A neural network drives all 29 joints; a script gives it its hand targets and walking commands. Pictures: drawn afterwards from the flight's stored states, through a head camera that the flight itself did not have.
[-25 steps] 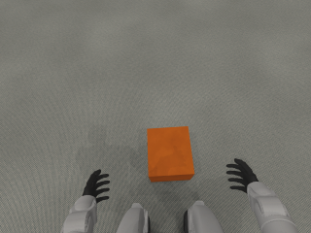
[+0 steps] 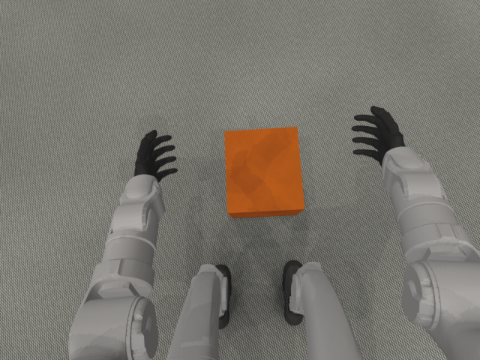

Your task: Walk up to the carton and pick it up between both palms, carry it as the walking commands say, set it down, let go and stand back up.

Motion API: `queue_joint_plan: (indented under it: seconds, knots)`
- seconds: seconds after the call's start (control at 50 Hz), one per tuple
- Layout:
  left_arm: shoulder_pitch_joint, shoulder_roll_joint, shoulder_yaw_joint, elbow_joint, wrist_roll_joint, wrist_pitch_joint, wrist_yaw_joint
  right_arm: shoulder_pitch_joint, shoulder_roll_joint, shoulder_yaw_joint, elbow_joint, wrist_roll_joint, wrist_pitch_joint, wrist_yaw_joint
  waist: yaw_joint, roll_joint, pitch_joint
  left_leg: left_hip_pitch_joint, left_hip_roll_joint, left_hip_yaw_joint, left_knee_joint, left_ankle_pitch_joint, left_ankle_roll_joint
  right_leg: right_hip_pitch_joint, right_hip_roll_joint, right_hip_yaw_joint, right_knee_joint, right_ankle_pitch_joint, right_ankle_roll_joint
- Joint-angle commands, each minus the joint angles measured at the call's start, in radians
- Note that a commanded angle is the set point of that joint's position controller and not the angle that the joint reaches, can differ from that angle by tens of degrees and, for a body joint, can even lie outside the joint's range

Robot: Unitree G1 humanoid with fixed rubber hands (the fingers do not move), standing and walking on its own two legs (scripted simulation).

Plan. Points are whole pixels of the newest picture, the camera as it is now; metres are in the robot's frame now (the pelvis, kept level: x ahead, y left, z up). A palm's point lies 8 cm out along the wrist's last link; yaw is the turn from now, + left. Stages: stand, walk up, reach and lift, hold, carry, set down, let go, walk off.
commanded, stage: reach and lift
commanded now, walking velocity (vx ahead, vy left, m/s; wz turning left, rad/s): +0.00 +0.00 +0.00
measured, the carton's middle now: (262, 175) +0.51 -0.01 -0.57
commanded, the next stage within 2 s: none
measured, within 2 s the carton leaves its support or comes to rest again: neither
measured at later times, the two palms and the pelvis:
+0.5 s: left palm (162, 135) +0.49 +0.19 -0.13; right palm (379, 117) +0.52 -0.22 -0.13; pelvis +0.01 +0.00 -0.02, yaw +0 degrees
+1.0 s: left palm (183, 158) +0.49 +0.19 -0.29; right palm (351, 146) +0.52 -0.22 -0.29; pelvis -0.02 +0.00 -0.17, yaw +2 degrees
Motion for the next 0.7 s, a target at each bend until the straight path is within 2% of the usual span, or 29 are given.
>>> queue_joint_plan:
  seconds: [0.0,0.1,0.22,0.28,0.4,0.48,0.54,0.6,0.68]
  knots:
    - [-0.202,0.107,0.022,-0.096,0.0,-0.068,0.001,-0.246,-0.135,-0.017,-0.079,0.013,-0.062,-0.001,-0.002,-0.065,-0.848,0.202,-0.093,0.056,-0.097,0.188,-0.005,0.585,0.073,0.036,-0.079,0.274,0.027]
    - [-0.286,0.118,0.037,-0.07,-0.008,-0.124,-0.007,-0.329,-0.141,-0.028,-0.056,0.027,-0.115,0.006,-0.006,-0.064,-0.933,0.15,-0.098,0.05,-0.085,0.28,-0.004,0.562,0.072,0.05,-0.054,0.394,0.03]
    - [-0.42,0.128,0.068,-0.019,-0.008,-0.147,-0.005,-0.457,-0.179,-0.06,-0.025,0.013,-0.143,0.022,-0.017,-0.055,-0.993,0.153,-0.099,0.038,-0.076,0.318,-0.01,0.449,0.075,0.041,-0.052,0.395,0.031]
    - [-0.427,0.125,0.092,0.007,0.01,-0.149,-0.004,-0.464,-0.183,-0.073,-0.001,-0.004,-0.148,0.03,-0.015,-0.056,-1.021,0.15,-0.099,0.036,-0.069,0.353,-0.013,0.425,0.079,0.039,-0.043,0.424,0.029]
    - [-0.411,0.126,0.121,-0.054,0.036,-0.16,-0.014,-0.447,-0.185,-0.094,-0.065,-0.026,-0.157,0.044,-0.016,-0.075,-1.122,0.145,-0.1,0.038,-0.048,0.452,-0.012,0.478,0.082,0.037,-0.024,0.541,0.024]
    - [-0.434,0.118,0.133,-0.047,0.049,-0.163,-0.022,-0.476,-0.177,-0.097,-0.066,-0.025,-0.16,0.051,-0.008,-0.076,-1.031,0.058,-0.101,0.039,-0.013,0.379,-0.013,0.374,0.085,0.037,0.008,0.452,0.025]
    - [-0.468,0.11,0.141,-0.008,0.058,-0.159,-0.023,-0.508,-0.17,-0.096,-0.019,-0.022,-0.157,0.051,-0.004,-0.066,-0.942,-0.029,-0.101,0.041,0.044,0.278,-0.02,0.234,0.088,0.034,0.059,0.327,0.027]
    - [-0.51,0.117,0.136,0.031,0.056,-0.15,-0.02,-0.535,-0.185,-0.094,0.036,-0.02,-0.151,0.044,-0.014,-0.053,-0.918,-0.089,-0.099,0.046,0.126,0.195,-0.031,0.113,0.091,0.025,0.131,0.226,0.026]
    - [-0.531,0.141,0.109,0.024,0.027,-0.143,-0.003,-0.549,-0.212,-0.077,0.041,0.0,-0.144,0.023,-0.022,-0.052,-1.037,-0.12,-0.102,0.062,0.233,0.183,-0.04,0.088,0.093,0.015,0.234,0.226,0.029]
